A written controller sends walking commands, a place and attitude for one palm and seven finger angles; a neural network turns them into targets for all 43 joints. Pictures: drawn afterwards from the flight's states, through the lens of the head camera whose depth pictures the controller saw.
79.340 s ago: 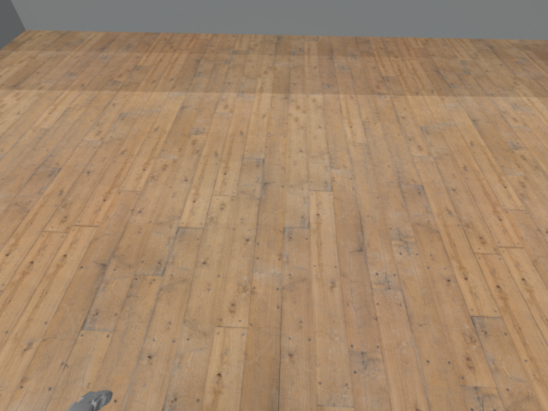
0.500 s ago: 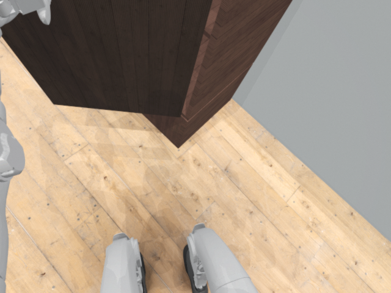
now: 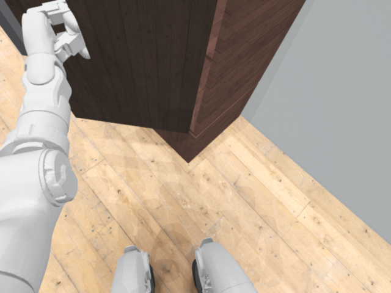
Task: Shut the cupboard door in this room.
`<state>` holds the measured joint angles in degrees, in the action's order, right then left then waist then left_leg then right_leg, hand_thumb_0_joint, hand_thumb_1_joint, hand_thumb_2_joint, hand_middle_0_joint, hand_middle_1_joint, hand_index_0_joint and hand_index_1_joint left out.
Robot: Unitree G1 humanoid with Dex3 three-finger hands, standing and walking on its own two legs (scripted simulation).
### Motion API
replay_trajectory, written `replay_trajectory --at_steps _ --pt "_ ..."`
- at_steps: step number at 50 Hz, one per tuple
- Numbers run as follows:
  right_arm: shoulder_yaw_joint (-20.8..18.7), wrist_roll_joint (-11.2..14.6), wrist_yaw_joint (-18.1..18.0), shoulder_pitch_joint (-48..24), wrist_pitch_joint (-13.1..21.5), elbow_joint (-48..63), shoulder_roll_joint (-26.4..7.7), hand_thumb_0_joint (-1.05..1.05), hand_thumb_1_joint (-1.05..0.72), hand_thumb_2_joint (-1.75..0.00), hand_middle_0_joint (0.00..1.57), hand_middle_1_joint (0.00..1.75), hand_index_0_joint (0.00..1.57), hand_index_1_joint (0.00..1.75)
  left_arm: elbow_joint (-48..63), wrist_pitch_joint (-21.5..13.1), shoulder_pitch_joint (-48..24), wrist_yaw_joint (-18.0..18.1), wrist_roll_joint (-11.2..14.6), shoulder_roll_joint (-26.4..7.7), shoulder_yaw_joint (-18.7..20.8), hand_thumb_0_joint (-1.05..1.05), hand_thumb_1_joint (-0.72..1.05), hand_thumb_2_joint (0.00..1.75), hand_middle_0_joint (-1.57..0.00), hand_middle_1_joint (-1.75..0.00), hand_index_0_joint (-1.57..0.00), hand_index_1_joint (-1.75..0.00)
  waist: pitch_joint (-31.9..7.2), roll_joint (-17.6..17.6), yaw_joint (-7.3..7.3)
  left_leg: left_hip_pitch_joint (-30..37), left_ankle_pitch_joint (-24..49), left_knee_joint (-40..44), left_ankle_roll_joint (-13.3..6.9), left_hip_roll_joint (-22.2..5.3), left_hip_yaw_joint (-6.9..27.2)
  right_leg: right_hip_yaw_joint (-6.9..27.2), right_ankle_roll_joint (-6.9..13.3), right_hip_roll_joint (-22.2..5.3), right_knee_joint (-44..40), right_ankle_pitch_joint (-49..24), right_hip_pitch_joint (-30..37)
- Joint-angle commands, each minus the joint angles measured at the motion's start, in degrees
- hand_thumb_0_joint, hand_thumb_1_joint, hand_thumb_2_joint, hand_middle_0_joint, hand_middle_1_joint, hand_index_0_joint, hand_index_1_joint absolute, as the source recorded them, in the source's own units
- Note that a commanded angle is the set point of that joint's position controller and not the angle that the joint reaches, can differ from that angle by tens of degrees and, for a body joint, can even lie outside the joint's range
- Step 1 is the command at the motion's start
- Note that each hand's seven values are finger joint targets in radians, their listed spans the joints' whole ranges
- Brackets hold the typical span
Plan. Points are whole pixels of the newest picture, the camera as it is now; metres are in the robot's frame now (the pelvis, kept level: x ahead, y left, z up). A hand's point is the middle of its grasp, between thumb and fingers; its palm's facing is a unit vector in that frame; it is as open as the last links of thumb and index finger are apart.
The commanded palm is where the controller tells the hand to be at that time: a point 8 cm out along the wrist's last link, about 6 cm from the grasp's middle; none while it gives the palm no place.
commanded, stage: pull the fist back off the door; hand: left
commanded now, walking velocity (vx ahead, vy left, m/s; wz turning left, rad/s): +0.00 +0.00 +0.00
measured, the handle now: (13, 15) +0.64 +0.24 +0.09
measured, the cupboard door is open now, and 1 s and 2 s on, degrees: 39 39 39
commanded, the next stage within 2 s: draw the hand back to the body in 0.46 s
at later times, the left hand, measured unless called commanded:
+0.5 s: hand (77, 71) +0.51 +0.13 +0.09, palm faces +0.10 -0.99 -0.03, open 3.1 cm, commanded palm +0.49 +0.17 +0.09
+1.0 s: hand (16, 101) +0.41 +0.18 +0.16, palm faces +0.12 -0.99 -0.03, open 3.1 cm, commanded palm +0.36 +0.22 +0.16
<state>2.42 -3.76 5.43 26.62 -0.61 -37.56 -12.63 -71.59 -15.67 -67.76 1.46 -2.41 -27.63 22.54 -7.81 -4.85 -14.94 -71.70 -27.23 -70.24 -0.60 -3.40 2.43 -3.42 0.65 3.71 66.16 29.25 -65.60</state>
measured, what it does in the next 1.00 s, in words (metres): rises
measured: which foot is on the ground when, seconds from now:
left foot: down 0.00-1.00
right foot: down 0.00-1.00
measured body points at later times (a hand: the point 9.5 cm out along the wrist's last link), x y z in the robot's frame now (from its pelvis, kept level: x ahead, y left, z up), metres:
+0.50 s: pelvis +0.01 -0.01 +0.02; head +0.13 +0.01 +0.45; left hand +0.50 +0.19 +0.09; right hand +0.05 -0.28 -0.10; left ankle +0.04 +0.11 -0.63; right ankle +0.01 -0.12 -0.63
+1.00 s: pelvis +0.02 -0.01 +0.06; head +0.06 +0.00 +0.51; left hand +0.40 +0.23 +0.16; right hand +0.10 -0.26 -0.05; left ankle +0.04 +0.11 -0.63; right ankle +0.01 -0.12 -0.63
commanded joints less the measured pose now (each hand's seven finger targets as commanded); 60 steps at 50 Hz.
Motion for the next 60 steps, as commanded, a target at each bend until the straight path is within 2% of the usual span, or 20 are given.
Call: replay_trajectory --at_steps 1,4,7,11,13,15,18,20,27,29,33,35,40,42,46,48,54,55,57,60 --pt "-4.51 0.17 -1.34 11.7 0.15 2.33 -12.25 0.0 -0.9 -0.9 0.2 0.3 0.2 0.3 11.01 -6.71 -21.26 1.05 1.77 -13.15 3.21 0.0 0.9 0.9 -1.3 -1.5 -1.3 -1.5 -29.2 -3.36 0.98 27.58 18.33 7.36 -1.37 1.17 1.84 1.82 0.12 0.27 -10.07 -17.78 13.64" --pt "-4.76 0.11 -0.85 11.11 -0.09 2.61 -11.95 0.0 -0.9 -0.9 0.2 0.3 0.2 0.3 8.57 -9.01 -14.46 1.37 0.47 -9.54 0.76 0.0 0.9 0.9 -1.3 -1.5 -1.3 -1.5 -24.96 -1.4 1.4 25.85 17.9 7.93 -1.34 1.49 0.76 2.15 0.07 0.02 -10.43 -18.93 14.18" --pt "-5.47 0.66 -0.79 10.1 -0.66 3.28 -12.14 0.0 -0.9 -0.9 0.2 0.3 0.2 0.3 9.18 -9.93 -10.38 0.09 1.46 -6.83 -1.05 0.0 0.9 0.9 -1.3 -1.5 -1.3 -1.5 -23.33 0.81 1.77 24.53 16.36 8.65 -1.42 2.0 -0.27 2.86 0.01 -0.12 -11.45 -19.75 16.69" --pt "-6.42 1.3 -1.41 8.52 -1.03 3.51 -12.07 0.0 -0.9 -0.9 0.2 0.3 0.2 0.3 15.93 -11.96 -11.37 -2.07 4.71 -4.11 -2.29 0.0 0.9 0.9 -1.3 -1.5 -1.3 -1.5 -27.25 -0.67 2.6 29.19 18.53 8.75 -1.2 2.28 -0.43 3.08 0.03 -0.44 -11.35 -22.2 17.96" --pt "-6.72 1.41 -1.69 7.78 -1.04 3.46 -11.8 0.0 -0.9 -0.9 0.2 0.3 0.2 0.3 22.06 -13.86 -13.84 -2.17 5.77 -2.6 -3.77 0.0 0.9 0.9 -1.3 -1.5 -1.3 -1.5 -30.52 -4.14 3.07 33.92 21.33 8.54 -1.05 2.32 -0.23 2.99 0.24 -0.57 -10.68 -24.15 17.59" --pt "-7.09 1.51 -1.93 6.93 -0.99 2.9 -11.6 0.0 -0.9 -0.9 0.2 0.3 0.2 0.3 25.35 -15.49 -13.87 -1.69 6.07 -1.76 -4.34 0.0 0.9 0.9 -1.3 -1.5 -1.3 -1.5 -33.42 -5.4 3.57 37.97 24.19 8.42 -0.71 2.17 0.26 2.64 0.26 -0.62 -10.33 -25.54 17.58" --pt "-7.29 1.54 -2.27 6.2 -0.87 2.08 -11.41 0.0 -0.9 -0.9 0.2 0.3 0.2 0.3 27.08 -16.5 -13.32 -0.76 5.63 -0.62 -5.62 0.0 0.9 0.9 -1.3 -1.5 -1.3 -1.5 -33.46 -5.54 3.32 39.57 25.6 7.98 -0.72 2.17 0.37 2.5 0.21 -0.68 -9.77 -26.55 17.02" --pt "-7.18 1.81 -2.39 5.21 -1.21 1.37 -11.15 0.0 -0.9 -0.9 0.2 0.3 0.2 0.3 24.61 -16.13 -13.28 -0.19 4.62 1.38 -7.88 0.0 0.9 0.9 -1.3 -1.5 -1.3 -1.5 -30.5 -5.38 2.65 39.75 24.57 8.54 -0.47 1.95 0.64 2.17 0.15 -0.86 -10.26 -25.07 15.19" --pt "-6.55 1.72 -2.77 3.4 -1.72 1.48 -11.54 0.0 -0.9 -0.9 0.2 0.3 0.2 0.3 13.98 -13.08 -12.55 1.78 4.22 1.71 -7.09 0.0 0.9 0.9 -1.3 -1.5 -1.3 -1.5 -23.24 0.3 1.63 33.46 17.53 9.64 -0.82 2.4 0.98 2.05 -0.04 -1.06 -11.57 -19.1 13.51" --pt "-6.2 1.54 -2.8 3.09 -1.64 2.18 -11.58 0.0 -0.9 -0.9 0.2 0.3 0.2 0.3 13.15 -13.44 -11.4 1.78 4.27 0.57 -5.89 0.0 0.9 0.9 -1.3 -1.5 -1.3 -1.5 -25.04 -0.11 2.51 32.94 18.58 9.51 -0.84 2.6 0.87 2.27 0.08 -1.18 -10.83 -20.2 14.54" --pt "-6.25 1.99 -2.69 1.99 -2.2 6.1 -11.4 0.0 -0.9 -0.9 0.2 0.3 0.2 0.3 22.55 -14.94 1.3 0.22 5.55 -5.89 0.66 0.0 0.9 0.9 -1.3 -1.5 -1.3 -1.5 -35.08 -1.6 9.62 37.39 25.81 11.52 -0.49 2.95 -0.76 2.94 0.5 -1.04 -10.3 -28.56 25.73" --pt "-6.33 2.98 -2.63 0.86 -2.55 8.0 -10.64 0.0 -0.9 -0.9 0.2 0.3 0.2 0.3 29.34 -14.41 7.92 -1.14 6.3 -4.46 -0.76 0.0 0.9 0.9 -1.3 -1.5 -1.3 -1.5 -35.82 -0.04 10.89 38.69 27.09 13.25 -0.58 3.05 -1.89 3.22 0.22 -0.94 -12.05 -32.15 30.81" --pt "-6.38 5.44 -4.18 -1.24 -2.3 10.05 -10.06 0.0 -0.9 -0.9 0.2 0.3 0.2 0.3 42.52 -9.6 14.17 -3.81 10.79 1.71 -6.54 0.0 0.9 0.9 -1.3 -1.5 -1.3 -1.5 -26.08 5.8 9.3 39.65 21.57 18.53 -1.65 3.22 -3.25 3.3 -0.7 -0.45 -19.04 -31.77 36.54" --pt "-6.38 5.96 -5.2 -2.16 -1.71 9.73 -10.28 0.0 -0.9 -0.9 0.2 0.3 0.2 0.3 45.45 -8.26 15.38 -4.42 12.58 2.03 -7.14 0.0 0.9 0.9 -1.3 -1.5 -1.3 -1.5 -22.1 7.98 8.81 40.24 18.35 20.52 -1.88 3.14 -3.07 3.2 -0.94 -0.5 -21.62 -28.33 36.95" --pt "-5.64 6.55 -6.28 -4.77 0.09 8.98 -9.78 0.0 -0.9 -0.9 0.2 0.3 0.2 0.3 48.16 -7.3 20.52 -5.62 13.28 5.22 -11.11 0.0 0.9 0.9 -1.3 -1.5 -1.3 -1.5 -14.99 4.4 8.88 44.47 15.34 23.75 -1.81 3.08 -2.35 2.37 -0.59 -0.83 -24.46 -22.61 34.24" --pt "-5.52 6.71 -6.49 -6.05 0.66 9.23 -10.03 0.0 -0.9 -0.9 0.2 0.3 0.2 0.3 50.22 -6.61 25.29 -6.41 12.9 3.44 -10.58 0.0 0.9 0.9 -1.3 -1.5 -1.3 -1.5 -14.34 0.07 10.44 46.7 15.12 24.8 -1.61 3.29 -2.39 2.39 -0.12 -1.08 -25.07 -21.36 34.53" --pt "-4.28 7.81 -6.69 -12.86 2.08 13.14 -9.27 0.0 -0.9 -0.9 0.2 0.3 0.2 0.3 59.15 -2.18 39.72 -8.95 16.22 2.36 -8.73 0.0 0.9 0.9 -1.16 -1.35 -1.16 -1.35 -12.17 0.53 14.59 48.75 16.28 29.18 -1.37 3.53 -2.49 1.85 0.36 -1.83 -26.94 -22.21 40.73" --pt "-4.8 7.72 -7.8 -15.71 0.38 14.39 -7.66 0.0 -0.9 -0.9 0.2 0.3 0.2 0.3 64.98 -0.31 40.77 -4.83 10.08 -0.2 -12.07 0.0 0.9 0.9 -1.13 -1.32 -1.13 -1.32 -12.59 2.74 14.61 51.85 16.42 31.91 -1.22 3.76 -2.98 4.62 0.22 -3.14 -30.65 -21.23 42.56" --pt "-4.46 7.76 -9.08 -17.62 -0.16 15.72 -7.55 0.0 -0.9 -0.9 0.2 0.3 0.2 0.3 69.59 2.94 44.7 -1.47 9.83 1.49 -12.12 0.0 0.9 0.9 -1.08 -1.26 -1.08 -1.26 -8.32 4.61 14.07 52.45 15.12 34.23 -1.36 3.43 -2.65 4.15 -0.16 -3.23 -33.12 -19.11 43.17" --pt "-3.74 7.66 -10.47 -19.62 -0.21 15.29 -7.4 0.0 -0.9 -0.9 0.2 0.3 0.2 0.3 74.27 5.6 45.43 1.33 8.5 0.22 -11.74 0.0 0.9 0.9 -1.0 -1.17 -1.0 -1.17 -5.64 4.6 13.96 55.53 15.53 36.97 -1.66 3.37 -2.46 3.71 -0.13 -3.32 -35.63 -19.22 45.36"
